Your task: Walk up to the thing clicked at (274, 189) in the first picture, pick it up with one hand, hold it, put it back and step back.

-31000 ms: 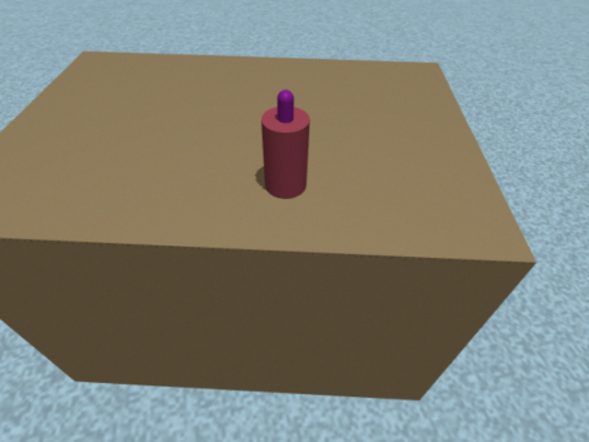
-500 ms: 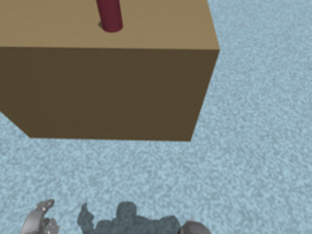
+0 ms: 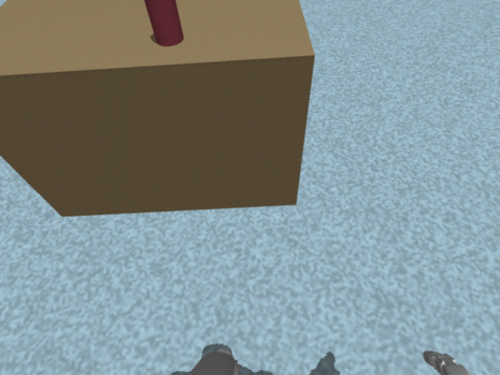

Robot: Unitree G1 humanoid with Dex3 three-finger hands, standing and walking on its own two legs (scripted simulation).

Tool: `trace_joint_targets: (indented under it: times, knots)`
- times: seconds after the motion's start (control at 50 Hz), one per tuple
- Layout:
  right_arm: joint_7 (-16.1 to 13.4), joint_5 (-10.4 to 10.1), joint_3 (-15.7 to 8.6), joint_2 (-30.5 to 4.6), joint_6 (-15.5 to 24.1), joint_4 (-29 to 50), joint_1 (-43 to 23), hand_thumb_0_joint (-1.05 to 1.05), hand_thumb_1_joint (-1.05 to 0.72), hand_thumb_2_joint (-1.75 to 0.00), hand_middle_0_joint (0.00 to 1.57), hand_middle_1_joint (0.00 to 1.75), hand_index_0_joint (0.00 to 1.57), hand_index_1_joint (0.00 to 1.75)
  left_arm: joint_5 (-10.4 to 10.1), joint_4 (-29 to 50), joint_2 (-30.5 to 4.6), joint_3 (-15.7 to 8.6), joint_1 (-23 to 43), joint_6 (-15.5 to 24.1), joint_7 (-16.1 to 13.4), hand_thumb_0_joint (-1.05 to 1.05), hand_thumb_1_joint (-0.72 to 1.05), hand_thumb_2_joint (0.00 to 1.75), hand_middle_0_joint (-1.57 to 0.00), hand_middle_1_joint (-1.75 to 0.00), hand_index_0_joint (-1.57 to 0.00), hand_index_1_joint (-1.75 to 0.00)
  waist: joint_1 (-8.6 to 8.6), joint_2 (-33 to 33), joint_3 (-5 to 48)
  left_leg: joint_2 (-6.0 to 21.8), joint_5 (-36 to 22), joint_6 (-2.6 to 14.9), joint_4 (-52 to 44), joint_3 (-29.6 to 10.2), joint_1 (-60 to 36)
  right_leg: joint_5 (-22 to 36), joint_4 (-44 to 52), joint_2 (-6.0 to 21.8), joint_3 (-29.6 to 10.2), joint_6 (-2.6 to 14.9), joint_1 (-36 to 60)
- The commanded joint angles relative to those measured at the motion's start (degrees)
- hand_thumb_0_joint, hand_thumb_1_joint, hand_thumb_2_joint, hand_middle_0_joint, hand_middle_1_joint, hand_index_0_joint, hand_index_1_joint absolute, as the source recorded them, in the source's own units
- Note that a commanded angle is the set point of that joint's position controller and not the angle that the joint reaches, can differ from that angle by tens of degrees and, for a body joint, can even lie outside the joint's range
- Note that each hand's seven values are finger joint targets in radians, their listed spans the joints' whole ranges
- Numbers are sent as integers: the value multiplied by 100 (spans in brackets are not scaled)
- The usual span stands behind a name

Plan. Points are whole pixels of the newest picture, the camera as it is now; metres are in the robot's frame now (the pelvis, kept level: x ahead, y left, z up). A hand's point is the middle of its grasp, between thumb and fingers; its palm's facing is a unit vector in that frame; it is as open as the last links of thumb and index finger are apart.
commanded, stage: step back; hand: left
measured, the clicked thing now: (160, 4) +1.04 +0.32 +0.09
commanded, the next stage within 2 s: stand in 1.14 s
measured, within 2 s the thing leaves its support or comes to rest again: neither
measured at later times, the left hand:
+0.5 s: hand out of the picture -0.04 +0.28 -0.15, palm faces +0.08 -0.93 -0.36, open 7.4 cm
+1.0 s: hand out of the picture +0.03 +0.30 -0.15, palm faces +0.08 -0.93 -0.37, open 7.4 cm
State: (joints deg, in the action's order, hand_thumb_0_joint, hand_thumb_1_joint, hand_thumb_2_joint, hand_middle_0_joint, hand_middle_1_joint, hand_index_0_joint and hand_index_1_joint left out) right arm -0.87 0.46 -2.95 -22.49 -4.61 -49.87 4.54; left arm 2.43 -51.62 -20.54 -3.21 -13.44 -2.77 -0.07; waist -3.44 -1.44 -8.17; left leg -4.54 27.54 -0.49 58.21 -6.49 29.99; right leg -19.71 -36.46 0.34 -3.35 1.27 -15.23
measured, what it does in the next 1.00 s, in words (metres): steps on the spot: left foot, then left foot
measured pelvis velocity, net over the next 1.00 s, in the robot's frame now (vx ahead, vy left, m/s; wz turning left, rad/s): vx -0.03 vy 0.03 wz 0.07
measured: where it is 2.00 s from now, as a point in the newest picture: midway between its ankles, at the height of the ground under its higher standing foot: outside the picture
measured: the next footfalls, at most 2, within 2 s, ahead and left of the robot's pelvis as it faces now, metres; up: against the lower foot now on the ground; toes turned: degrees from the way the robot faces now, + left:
left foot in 0.22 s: -0.05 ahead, +0.13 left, +0.00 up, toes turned +4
left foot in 0.78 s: +0.01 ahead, +0.16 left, +0.00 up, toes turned +6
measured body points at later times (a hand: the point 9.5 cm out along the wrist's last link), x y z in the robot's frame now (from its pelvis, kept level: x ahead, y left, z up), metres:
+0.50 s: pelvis -0.07 +0.00 +0.00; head -0.07 +0.01 +0.45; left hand -0.05 +0.32 -0.13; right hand +0.03 -0.30 -0.12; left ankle -0.09 +0.13 -0.73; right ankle -0.05 -0.12 -0.73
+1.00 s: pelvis -0.03 +0.03 +0.00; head -0.01 +0.04 +0.45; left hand +0.02 +0.35 -0.12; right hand +0.09 -0.26 -0.12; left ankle -0.03 +0.15 -0.73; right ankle -0.04 -0.11 -0.73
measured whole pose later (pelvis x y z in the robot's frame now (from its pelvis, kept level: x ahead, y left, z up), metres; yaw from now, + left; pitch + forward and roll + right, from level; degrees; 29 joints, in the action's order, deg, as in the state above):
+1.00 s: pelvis -0.03 +0.03 +0.00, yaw +4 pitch -2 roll -1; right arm 0.3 1.3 -1.5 -18.3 0.4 -60.0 5.6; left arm 0.5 -59.3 -22.4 -2.2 -7.9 0.9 -0.1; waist -0.9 0.9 -4.0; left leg 1.9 16.0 -0.5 32.0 1.2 14.3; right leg -17.5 -30.1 1.4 0.0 -1.4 -10.7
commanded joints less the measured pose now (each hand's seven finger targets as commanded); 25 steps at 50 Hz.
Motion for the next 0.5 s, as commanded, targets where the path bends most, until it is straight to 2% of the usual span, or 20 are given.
trace_joint_targets:
  times: [0.0, 0.02, 0.06, 0.1, 0.12, 0.14, 0.16, 0.18, 0.2, 0.22, 0.24, 0.26, 0.28, 0.3, 0.32, 0.36, 0.4, 0.44, 0.46, 0.48]
  knots:
    - [-97, -9, -208, -986, 222, 250, 289, 0, -90, -90, 20, 30, 20, 30, -23, 676, -1454, -455, 664, 260, -175, 0, 90, 90, -20, -30, -20, -30, 300, 827, 868, -257, -216, -48, 919, -248, -242, 2380, 936, 947, -536, 681, 53]
    - [-97, 14, -201, -1012, 262, 293, 197, 0, -90, -90, 20, 30, 20, 30, 14, 679, -1461, -440, 339, 290, -182, 0, 90, 90, -20, -30, -20, -30, 101, 929, 983, -213, -208, -83, 703, -145, -20, 2093, 926, 960, -686, 756, 566]
    - [-89, 49, -195, -994, 314, 321, 147, 0, -90, -90, 20, 30, 20, 30, 65, 659, -1489, -484, 119, 302, -184, 0, 90, 90, -20, -30, -20, -30, -81, 1086, 1029, -8, 28, -173, -68, -11, 358, 1372, 993, 1140, -922, 920, 1399]
    - [-63, 100, -199, -972, 395, 307, 99, 0, -90, -90, 20, 30, 20, 30, 72, 662, -1549, -542, 116, 305, -184, 0, 90, 90, -20, -30, -20, -30, -128, 1346, 1141, 383, 386, -161, -1186, 99, 143, 615, 1075, 1480, -1243, 1108, 1660]
    - [-39, 129, -226, -997, 425, 241, 139, 0, -90, -90, 20, 30, 20, 30, 65, 627, -1611, -548, 124, 293, -154, 0, 90, 90, -20, -30, -20, -30, -152, 1406, 1097, 426, 471, -124, -1697, 266, -248, 177, 1144, 1541, -1282, 1122, 1367]
    - [-29, 139, -243, -1001, 454, 144, 317, 0, -90, -90, 20, 30, 20, 30, 40, 657, -1664, -543, 307, 282, -128, 0, 90, 90, -20, -30, -20, -30, -13, 1505, 1062, 531, 505, -36, -2341, 302, -843, 44, 1155, 1603, -1279, 1045, 911]
    - [-10, 144, -271, -954, 491, -21, 542, 0, -90, -90, 20, 30, 20, 30, 8, 619, -1676, -497, 369, 245, -84, 0, 90, 90, -20, -30, -20, -30, 84, 1374, 1011, 385, 73, 21, -3162, 532, -1571, 23, 996, 1393, -1052, 894, 488]
    - [5, 159, -302, -887, 519, -222, 851, 0, -90, -90, 20, 30, 20, 30, -24, 609, -1611, -434, 464, 220, -58, 0, 90, 90, -20, -30, -20, -30, 253, 1168, 1014, 234, -752, 90, -3968, 713, -2242, -32, 756, 1199, -745, 671, 127]
    - [-5, 214, -384, -1042, 547, -335, 966, 0, -90, -90, 20, 30, 20, 30, -34, 609, -1330, -323, 287, 203, -46, 0, 90, 90, -20, -30, -20, -30, 279, 577, 1045, 459, -928, 203, -4018, 146, -2997, -14, 133, 931, -505, 411, -663]
    - [-25, 299, -428, -1342, 576, -299, 914, 0, -90, -90, 20, 30, 20, 30, -106, 602, -950, -223, 135, 197, -24, 0, 90, 90, -20, -30, -20, -30, 260, -792, 1028, 1572, 79, 549, -4452, -1659, -3275, -920, -983, 290, 55, 63, -1732]
    - [-1, 264, -444, -1883, 588, -123, 513, 0, -90, -90, 20, 30, 20, 30, -117, 550, -1271, -323, 626, 206, -61, 0, 90, 90, -20, -30, -20, -30, 411, -908, 581, 2462, 1944, 1231, -4788, -2736, -1729, -1219, -1297, 167, 164, -86, -1630]
    - [20, 212, -461, -1899, 596, -69, 156, 0, -90, -90, 20, 30, 20, 30, -55, 509, -1656, -426, 937, 236, -35, 0, 90, 90, -20, -30, -20, -30, 446, -716, 117, 2621, 2443, 1458, -4992, -2723, -479, -1312, -1618, 336, -188, -68, -899]
    - [34, 242, -390, -1608, 618, -10, -174, 0, -90, -90, 20, 30, 20, 30, -92, 432, -1624, -432, 784, 262, 38, 0, 90, 90, -20, -30, -20, -30, 234, -489, -53, 2286, 1863, 1324, -4787, -1962, -376, -1051, -1546, 348, -185, -47, -518]
    - [45, 268, -287, -1277, 657, -25, -230, 0, -90, -90, 20, 30, 20, 30, -130, 330, -1370, -378, 584, 283, 93, 0, 90, 90, -20, -30, -20, -30, 126, -514, -21, 1721, 958, 1025, -4556, -1144, -900, -673, -1159, 304, -162, -30, -660]
    - [38, 247, -246, -1121, 701, -14, -128, 0, -90, -90, 20, 30, 20, 30, -129, 242, -1296, -340, 478, 316, 109, 0, 90, 90, -20, -30, -20, -30, 142, -717, 54, 1463, 450, 827, -4440, -828, -1255, -428, -1038, 224, -11, -9, -800]
    - [70, 236, -317, -1230, 719, -144, 167, 0, -90, -90, 20, 30, 20, 30, -127, 158, -1229, -325, 510, 333, 144, 0, 90, 90, -20, -30, -20, -30, 335, -888, 108, 1443, 498, 768, -4455, -811, -1343, -380, -520, 153, 272, -83, -606]
    - [102, 256, -363, -1313, 648, -166, 257, 0, -90, -90, 20, 30, 20, 30, -107, 126, -1191, -318, 571, 384, 128, 0, 90, 90, -20, -30, -20, -30, 449, -1034, 215, 1480, 678, 820, -4375, -751, -1487, -615, -13, 22, 450, -91, -393]
    - [130, 221, -370, -1300, 570, -108, 160, 0, -90, -90, 20, 30, 20, 30, -77, -71, -1130, -302, 269, 478, 76, 0, 90, 90, -20, -30, -20, -30, 279, -1050, 421, 1440, 508, 822, -3941, -424, -1340, -221, 916, -32, 628, -21, 299]
    - [136, 160, -327, -1146, 523, -86, 116, 0, -90, -90, 20, 30, 20, 30, -42, -223, -1151, -314, 82, 529, 39, 0, 90, 90, -20, -30, -20, -30, 159, -756, 497, 1286, 372, 672, -3538, -225, -1073, 127, 1370, -152, 632, 1, 873]
    - [127, 125, -260, -927, 504, -50, 160, 0, -90, -90, 20, 30, 20, 30, -9, -307, -1259, -370, -89, 584, -5, 0, 90, 90, -20, -30, -20, -30, 63, -336, 655, 1085, -22, 524, -2890, 9, -744, 289, 1570, 5, 201, 57, 1465]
